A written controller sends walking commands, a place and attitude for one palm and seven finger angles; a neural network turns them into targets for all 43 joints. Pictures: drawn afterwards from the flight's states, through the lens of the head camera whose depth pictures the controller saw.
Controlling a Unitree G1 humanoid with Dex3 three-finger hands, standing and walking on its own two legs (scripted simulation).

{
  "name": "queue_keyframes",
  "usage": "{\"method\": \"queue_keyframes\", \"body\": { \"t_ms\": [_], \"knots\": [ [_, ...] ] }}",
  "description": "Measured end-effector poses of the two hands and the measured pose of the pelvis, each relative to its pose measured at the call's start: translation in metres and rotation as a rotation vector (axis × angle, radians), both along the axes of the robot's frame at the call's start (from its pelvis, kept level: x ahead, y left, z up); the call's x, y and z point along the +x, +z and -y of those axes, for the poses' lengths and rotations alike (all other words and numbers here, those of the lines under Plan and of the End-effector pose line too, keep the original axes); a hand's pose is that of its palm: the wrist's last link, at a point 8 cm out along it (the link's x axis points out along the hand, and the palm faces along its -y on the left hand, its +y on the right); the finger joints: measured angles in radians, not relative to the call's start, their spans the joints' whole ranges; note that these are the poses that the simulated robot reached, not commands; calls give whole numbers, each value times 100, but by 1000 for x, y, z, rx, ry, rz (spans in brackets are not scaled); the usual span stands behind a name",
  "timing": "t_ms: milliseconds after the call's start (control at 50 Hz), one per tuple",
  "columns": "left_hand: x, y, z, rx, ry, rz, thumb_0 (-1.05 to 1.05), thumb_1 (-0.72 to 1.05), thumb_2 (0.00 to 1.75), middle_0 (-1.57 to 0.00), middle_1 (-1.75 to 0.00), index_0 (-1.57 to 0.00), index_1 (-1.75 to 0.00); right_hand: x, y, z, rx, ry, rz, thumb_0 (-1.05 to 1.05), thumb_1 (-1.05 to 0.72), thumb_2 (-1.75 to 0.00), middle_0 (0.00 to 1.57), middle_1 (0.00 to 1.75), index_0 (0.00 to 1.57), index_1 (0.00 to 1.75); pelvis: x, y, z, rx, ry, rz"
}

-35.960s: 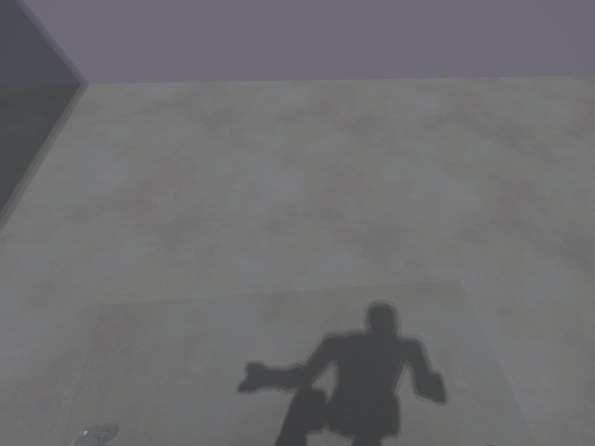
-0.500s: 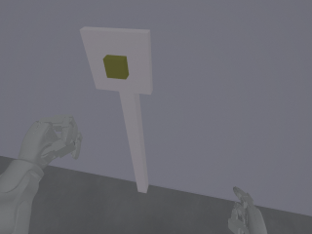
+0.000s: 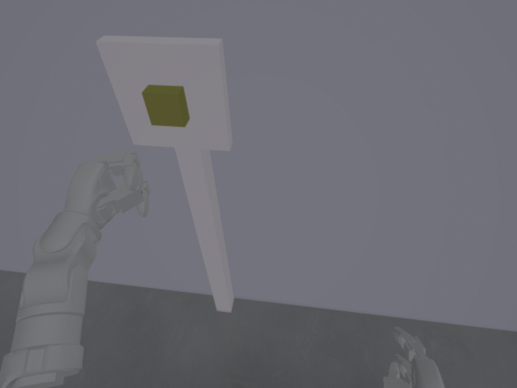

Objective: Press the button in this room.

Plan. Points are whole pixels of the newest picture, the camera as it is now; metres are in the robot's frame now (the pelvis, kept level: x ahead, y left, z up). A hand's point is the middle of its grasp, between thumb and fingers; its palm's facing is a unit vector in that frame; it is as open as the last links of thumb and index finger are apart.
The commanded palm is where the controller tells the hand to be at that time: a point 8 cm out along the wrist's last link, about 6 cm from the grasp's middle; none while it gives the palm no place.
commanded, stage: aim a knuckle at the button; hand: left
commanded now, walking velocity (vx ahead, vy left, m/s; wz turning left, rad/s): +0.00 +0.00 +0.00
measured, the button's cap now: (167, 105) +0.54 +0.21 +0.19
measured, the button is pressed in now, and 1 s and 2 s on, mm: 0 0 5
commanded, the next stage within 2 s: press the button with the knuckle in 1.28 s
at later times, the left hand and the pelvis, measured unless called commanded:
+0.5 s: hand (162, 160) +0.42 +0.19 +0.16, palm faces -0.05 -1.00 +0.01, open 3.1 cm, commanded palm +0.41 +0.25 +0.16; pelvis +0.00 +0.00 +0.00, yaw +0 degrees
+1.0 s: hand (168, 154) +0.44 +0.19 +0.16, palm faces -0.03 -1.00 -0.01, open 3.1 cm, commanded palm +0.41 +0.24 +0.16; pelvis +0.01 +0.01 -0.01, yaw -2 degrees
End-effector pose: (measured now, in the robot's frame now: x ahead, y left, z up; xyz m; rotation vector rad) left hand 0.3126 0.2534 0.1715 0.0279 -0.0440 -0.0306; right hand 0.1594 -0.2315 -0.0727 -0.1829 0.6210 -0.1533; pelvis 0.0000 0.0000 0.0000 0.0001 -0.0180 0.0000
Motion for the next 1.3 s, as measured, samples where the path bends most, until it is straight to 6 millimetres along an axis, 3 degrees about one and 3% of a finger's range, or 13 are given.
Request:
{"method": "queue_keyframes", "body": {
  "t_ms": [400,660,820,940,1100,1200,1300],
  "knots": [
    [66,-8,4,-28,-20,-38,2,90,90,-130,-150,-130,-150,-21,-13,12,-28,-70,-133,2,-90,-90,20,30,20,30,5,-2,-3,-5,-3,-52],
    [120,-12,12,-31,-24,-51,2,90,90,-130,-150,-130,-150,-75,-32,19,-38,-143,-310,2,-90,-90,20,30,20,30,5,-6,-9,-11,-15,-111],
    [124,-19,15,-42,-31,-42,2,90,90,-130,-150,-130,-150,-101,-37,20,-13,-197,-374,2,-90,-90,20,30,20,30,13,-6,-12,-6,-41,-123],
    [114,-23,10,-29,-4,-32,2,90,90,-130,-150,-130,-150,-95,-36,18,-8,-190,-362,2,-90,-90,20,30,20,30,12,-6,-12,-8,-40,-116],
    [103,-7,10,-37,-18,-1,2,90,90,-130,-150,-130,-150,-62,-30,15,-6,-143,-275,2,-90,-90,20,30,20,30,10,-6,-10,-11,-27,-103],
    [102,-16,9,-46,-7,-68,2,89,90,-130,-150,-130,-150,-46,-25,15,-14,-113,-231,1,-90,-90,20,30,20,30,6,-7,-8,-10,-17,-104],
    [100,-18,8,-37,1,-38,2,90,90,-130,-150,-130,-150,-43,-21,17,-28,-102,-218,1,-90,-90,20,30,20,30,2,-8,-7,-13,-15,-104]
  ]
}}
